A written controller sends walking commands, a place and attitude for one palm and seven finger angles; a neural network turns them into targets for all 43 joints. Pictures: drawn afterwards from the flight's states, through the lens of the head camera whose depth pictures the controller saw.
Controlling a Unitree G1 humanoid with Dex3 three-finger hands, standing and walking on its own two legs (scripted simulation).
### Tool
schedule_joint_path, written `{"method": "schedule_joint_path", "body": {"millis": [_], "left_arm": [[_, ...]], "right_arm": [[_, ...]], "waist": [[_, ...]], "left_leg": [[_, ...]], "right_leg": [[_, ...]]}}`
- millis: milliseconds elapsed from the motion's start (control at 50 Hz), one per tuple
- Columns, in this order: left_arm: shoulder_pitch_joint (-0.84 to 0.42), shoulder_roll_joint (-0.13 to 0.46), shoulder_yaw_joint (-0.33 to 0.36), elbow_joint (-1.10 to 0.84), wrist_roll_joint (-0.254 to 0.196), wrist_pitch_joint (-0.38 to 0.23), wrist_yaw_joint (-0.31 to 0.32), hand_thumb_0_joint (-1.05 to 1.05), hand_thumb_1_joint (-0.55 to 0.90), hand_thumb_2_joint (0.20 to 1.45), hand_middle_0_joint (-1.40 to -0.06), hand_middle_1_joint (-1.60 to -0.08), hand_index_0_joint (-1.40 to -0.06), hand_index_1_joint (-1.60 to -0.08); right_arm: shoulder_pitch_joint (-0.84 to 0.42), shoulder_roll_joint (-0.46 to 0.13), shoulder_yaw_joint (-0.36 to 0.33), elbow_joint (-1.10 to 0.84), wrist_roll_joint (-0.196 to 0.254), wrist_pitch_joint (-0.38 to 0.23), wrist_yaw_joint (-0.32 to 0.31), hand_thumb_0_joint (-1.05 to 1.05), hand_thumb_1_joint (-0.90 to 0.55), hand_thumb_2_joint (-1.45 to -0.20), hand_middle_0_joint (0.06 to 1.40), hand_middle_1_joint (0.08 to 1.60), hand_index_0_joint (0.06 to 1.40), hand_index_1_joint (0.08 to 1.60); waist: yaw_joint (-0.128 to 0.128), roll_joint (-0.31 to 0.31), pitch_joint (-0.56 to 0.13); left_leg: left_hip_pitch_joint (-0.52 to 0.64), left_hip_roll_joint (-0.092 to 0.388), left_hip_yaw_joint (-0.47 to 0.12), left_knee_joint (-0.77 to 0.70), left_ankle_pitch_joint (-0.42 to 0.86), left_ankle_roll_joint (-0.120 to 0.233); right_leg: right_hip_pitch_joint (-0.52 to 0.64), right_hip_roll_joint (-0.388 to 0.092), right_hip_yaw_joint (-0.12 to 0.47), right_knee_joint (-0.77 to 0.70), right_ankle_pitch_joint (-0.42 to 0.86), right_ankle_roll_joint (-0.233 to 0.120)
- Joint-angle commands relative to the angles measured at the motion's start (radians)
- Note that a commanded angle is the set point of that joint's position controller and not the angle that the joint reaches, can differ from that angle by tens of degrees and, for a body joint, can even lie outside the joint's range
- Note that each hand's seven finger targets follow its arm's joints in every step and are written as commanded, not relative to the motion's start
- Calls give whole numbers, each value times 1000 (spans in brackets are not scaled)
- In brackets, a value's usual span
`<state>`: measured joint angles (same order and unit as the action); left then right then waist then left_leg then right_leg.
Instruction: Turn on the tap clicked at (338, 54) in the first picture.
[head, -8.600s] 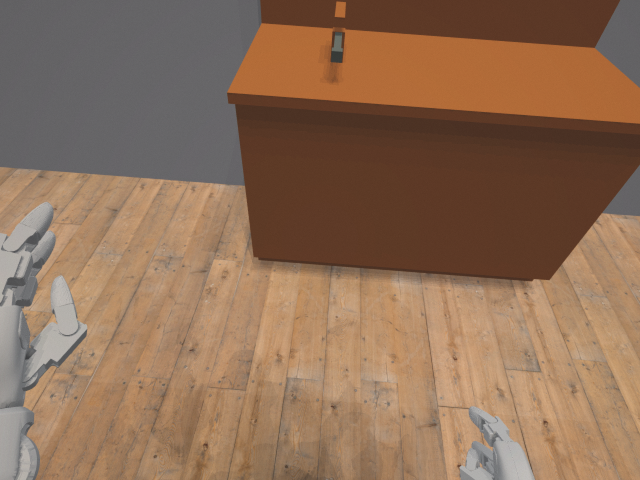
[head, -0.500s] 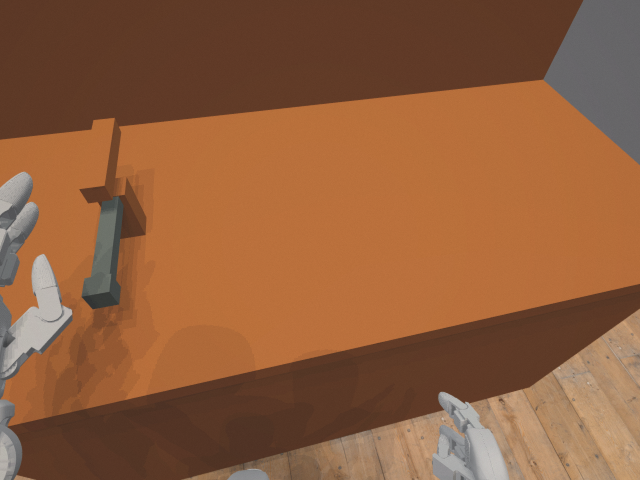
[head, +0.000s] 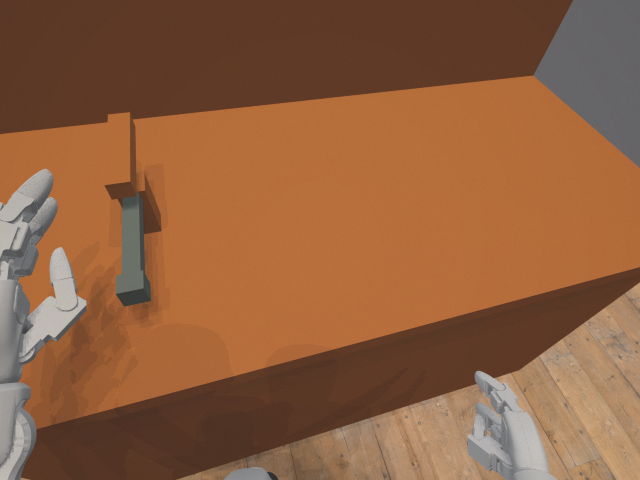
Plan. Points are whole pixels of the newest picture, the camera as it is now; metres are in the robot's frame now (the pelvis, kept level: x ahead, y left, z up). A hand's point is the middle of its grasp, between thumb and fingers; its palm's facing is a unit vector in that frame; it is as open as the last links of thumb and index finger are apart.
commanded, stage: come to a stop and stand still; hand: left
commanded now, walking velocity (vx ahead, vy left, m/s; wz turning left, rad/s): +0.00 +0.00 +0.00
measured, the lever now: (133, 288) +0.29 +0.24 +0.08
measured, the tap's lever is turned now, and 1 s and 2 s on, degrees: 0 0 0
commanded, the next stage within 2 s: look again from close up in 1.28 s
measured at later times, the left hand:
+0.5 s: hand (29, 301) +0.23 +0.28 +0.16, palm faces +0.40 -0.83 -0.38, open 7.4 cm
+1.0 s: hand (61, 293) +0.24 +0.26 +0.16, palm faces +0.38 -0.83 -0.41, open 7.4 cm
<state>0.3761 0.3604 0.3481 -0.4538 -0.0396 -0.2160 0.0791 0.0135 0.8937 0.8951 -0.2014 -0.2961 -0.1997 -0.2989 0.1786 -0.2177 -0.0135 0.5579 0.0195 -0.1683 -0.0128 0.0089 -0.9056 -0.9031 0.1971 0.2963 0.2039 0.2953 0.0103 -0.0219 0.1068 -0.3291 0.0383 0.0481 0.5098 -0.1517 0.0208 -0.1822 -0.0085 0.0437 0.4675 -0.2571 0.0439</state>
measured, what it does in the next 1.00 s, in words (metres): stands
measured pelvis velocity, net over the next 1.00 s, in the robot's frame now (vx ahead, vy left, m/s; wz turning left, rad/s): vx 0.03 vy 0.01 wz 0.04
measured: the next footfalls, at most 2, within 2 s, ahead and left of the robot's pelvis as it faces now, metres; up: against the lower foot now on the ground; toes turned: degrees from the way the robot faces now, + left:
none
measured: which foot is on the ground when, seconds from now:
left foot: down 0.00-1.00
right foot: down 0.00-1.00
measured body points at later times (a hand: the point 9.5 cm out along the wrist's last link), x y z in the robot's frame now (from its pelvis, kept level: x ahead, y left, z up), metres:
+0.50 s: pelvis +0.01 +0.03 +0.00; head +0.06 +0.06 +0.45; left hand +0.20 +0.33 +0.18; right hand +0.22 -0.17 -0.06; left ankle +0.08 +0.10 -0.74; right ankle +0.00 -0.16 -0.73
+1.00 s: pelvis +0.03 +0.01 +0.00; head +0.06 +0.03 +0.45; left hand +0.21 +0.30 +0.18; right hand +0.21 -0.21 -0.07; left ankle +0.08 +0.10 -0.74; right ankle +0.00 -0.16 -0.73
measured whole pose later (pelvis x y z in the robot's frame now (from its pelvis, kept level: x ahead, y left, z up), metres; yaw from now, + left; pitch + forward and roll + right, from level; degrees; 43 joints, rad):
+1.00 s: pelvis +0.03 +0.01 +0.00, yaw +3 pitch +0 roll -2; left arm 0.46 0.37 0.36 -0.50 -0.03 -0.21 0.10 0.01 0.89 0.89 -0.21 -0.30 -0.21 -0.30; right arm 0.19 -0.19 0.01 0.58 0.02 -0.10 -0.04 0.01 -0.90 -0.90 0.20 0.30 0.21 0.30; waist 0.01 -0.01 0.08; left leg -0.31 0.01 0.01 0.49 -0.18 0.03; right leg -0.11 -0.03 0.00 0.37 -0.26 0.06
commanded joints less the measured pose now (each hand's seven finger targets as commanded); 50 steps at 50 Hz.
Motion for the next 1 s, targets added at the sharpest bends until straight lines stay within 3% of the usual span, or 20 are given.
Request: {"method": "schedule_joint_path", "body": {"millis": [0, 80, 100, 180, 280, 300, 380, 400, 480, 500, 540, 580, 600, 680, 700, 780, 800, 880, 900, 980], "left_arm": [[15, 246, 202, -301, 0, -95, 30, 0, 900, 900, -200, -300, -200, -300], [-12, 275, 260, -313, 5, -116, 44, 0, 900, 900, -200, -300, -200, -300], [-23, 236, 223, -297, 3, -119, 39, 0, 900, 900, -200, -300, -200, -300], [5, 172, 163, -266, 8, -107, 35, 0, 900, 900, -200, -300, -200, -300], [-20, 152, 113, -249, 28, -80, 40, 0, 900, 900, -200, -300, -200, -300], [-23, 113, 71, -231, 25, -75, 33, 0, 900, 900, -200, -300, -200, -300], [-57, 206, 159, -272, 28, -75, 50, 0, 900, 900, -200, -300, -200, -300], [-51, 155, 112, -258, 22, -77, 41, 0, 900, 900, -200, -300, -200, -300], [-7, 220, 184, -308, 16, -82, 51, 0, 900, 900, -200, -300, -200, -300], [4, 164, 129, -299, 8, -83, 40, 0, 900, 900, -200, -300, -200, -300], [15, 189, 152, -326, 5, -86, 41, 0, 900, 900, -200, -300, -200, -300], [54, 188, 162, -275, 8, -73, 46, 0, 900, 900, -200, -300, -200, -300], [53, 144, 116, -249, 3, -71, 37, 0, 900, 900, -200, -300, -200, -300], [19, 179, 142, -230, 9, -59, 45, 0, 900, 900, -200, -300, -200, -300], [31, 139, 103, -192, 4, -55, 37, 0, 900, 900, -200, -300, -200, -300], [-4, 190, 139, -239, 9, -51, 46, 0, 900, 900, -200, -300, -200, -300], [12, 152, 104, -214, 3, -51, 39, 0, 900, 900, -200, -300, -200, -300], [12, 208, 152, -276, 7, -54, 50, 0, 900, 900, -200, -300, -200, -300], [27, 158, 109, -248, 1, -54, 41, 0, 900, 900, -200, -300, -200, -300], [59, 203, 165, -230, 2, -48, 48, 0, 900, 900, -200, -300, -200, -300]], "right_arm": [[-89, -110, -32, -168, -4, -44, -16, 0, -900, -900, 200, 300, 200, 300], [-87, -99, -21, -159, -2, -54, -27, 0, -900, -900, 200, 300, 200, 300], [-61, -104, -24, -149, -8, -53, -28, 0, -900, -900, 200, 300, 200, 300], [-48, -95, -20, -125, 0, -78, -17, 0, -900, -900, 200, 300, 200, 300], [-60, -105, -20, -105, 1, -77, -12, 0, -900, -900, 200, 300, 200, 300], [-42, -105, -20, -100, -5, -67, -12, 0, -900, -900, 200, 300, 200, 300], [-74, -100, -17, -110, -2, -53, -20, 0, -900, -900, 200, 300, 200, 300], [-61, -97, -16, -109, -7, -43, -21, 0, -900, -900, 200, 300, 200, 300], [-80, -96, -18, -126, 0, -38, -25, 0, -900, -900, 200, 300, 200, 300], [-63, -94, -19, -125, -3, -29, -23, 0, -900, -900, 200, 300, 200, 300], [-60, -96, -25, -134, 0, -29, -24, 0, -900, -900, 200, 300, 200, 300], [-72, -100, -25, -131, 6, -22, -25, 0, -900, -900, 200, 300, 200, 300], [-53, -102, -26, -128, 2, -14, -24, 0, -900, -900, 200, 300, 200, 300], [-75, -111, -32, -131, 12, -7, -31, 0, -900, -900, 200, 300, 200, 300], [-57, -109, -29, -128, 7, 2, -32, 0, -900, -900, 200, 300, 200, 300], [-82, -112, -31, -136, 13, 5, -38, 0, -900, -900, 200, 300, 200, 300], [-70, -108, -29, -134, 8, 10, -38, 0, -900, -900, 200, 300, 200, 300], [-87, -109, -29, -140, 11, 7, -40, 0, -900, -900, 200, 300, 200, 300], [-71, -104, -26, -136, 6, 11, -39, 0, -900, -900, 200, 300, 200, 300], [-79, -105, -29, -134, 11, 16, -39, 0, -900, -900, 200, 300, 200, 300]], "waist": [[22, 75, -162], [23, 233, -186], [16, 238, -191], [11, 161, -236], [7, 127, -204], [4, 113, -205], [7, 109, -197], [5, 109, -199], [10, 147, -230], [8, 139, -233], [5, 165, -243], [8, 141, -233], [4, 130, -225], [2, 108, -202], [2, 98, -192], [4, 65, -200], [4, 65, -201], [8, 90, -205], [5, 84, -206], [8, 73, -201]], "left_leg": [[55, 48, -114, -186, -298, 11], [27, 98, -172, -251, -368, 30], [1, 106, -177, -251, -390, 37], [136, 88, -159, -186, -249, 26], [140, 93, -178, -202, -206, 17], [130, 90, -180, -197, -215, 19], [138, 69, -154, -175, -149, 9], [127, 66, -154, -170, -150, 14], [149, 56, -141, -149, -66, 10], [154, 55, -132, -139, -48, 13], [171, 57, -126, -134, -17, 8], [171, 55, -118, -128, -4, 9], [161, 52, -117, -125, -11, 12], [164, 52, -112, -130, -29, 9], [149, 50, -113, -128, -43, 15], [162, 40, -111, -120, -23, 12], [159, 38, -104, -111, -24, 19], [162, 37, -105, -111, -12, 16], [163, 35, -103, -111, -24, 19], [168, 36, -94, -98, -5, 14]], "right_leg": [[-22, -8, -35, -97, -98, -54], [37, 8, -62, -12, -45, -52], [56, 1, -70, -6, -32, -53], [2, -9, -60, -73, 7, -55], [-18, -13, -60, -84, 20, -47], [-11, -15, -59, -94, 29, -49], [-3, -27, -51, -118, 43, -54], [9, -27, -57, -125, 55, -56], [37, -33, -58, -118, 102, -60], [37, -34, -64, -123, 119, -60], [40, -42, -59, -117, 132, -61], [30, -38, -60, -124, 139, -57], [28, -38, -63, -133, 146, -56], [9, -42, -54, -137, 129, -53], [12, -42, -60, -147, 134, -51], [21, -49, -49, -143, 147, -55], [24, -50, -50, -152, 157, -54], [33, -55, -43, -142, 159, -58], [29, -53, -47, -146, 154, -59], [16, -59, -29, -149, 168, -61]]}}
